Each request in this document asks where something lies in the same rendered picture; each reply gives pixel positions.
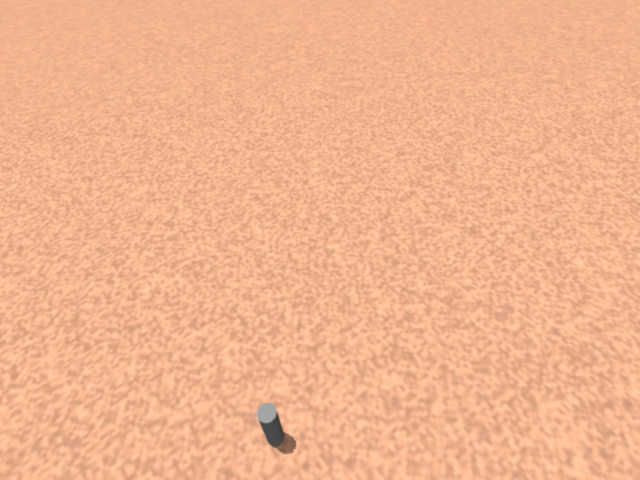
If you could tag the can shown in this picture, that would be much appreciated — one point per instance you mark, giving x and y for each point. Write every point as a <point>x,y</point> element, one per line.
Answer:
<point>270,423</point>

